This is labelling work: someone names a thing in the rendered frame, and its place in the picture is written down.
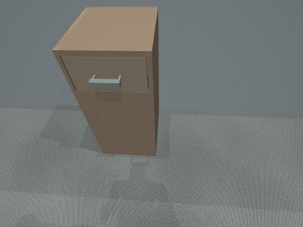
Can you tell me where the drawer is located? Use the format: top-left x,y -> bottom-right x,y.
62,56 -> 150,92

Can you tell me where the handle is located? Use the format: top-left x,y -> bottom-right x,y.
88,75 -> 122,88

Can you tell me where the cabinet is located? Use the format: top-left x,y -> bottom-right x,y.
52,6 -> 159,156

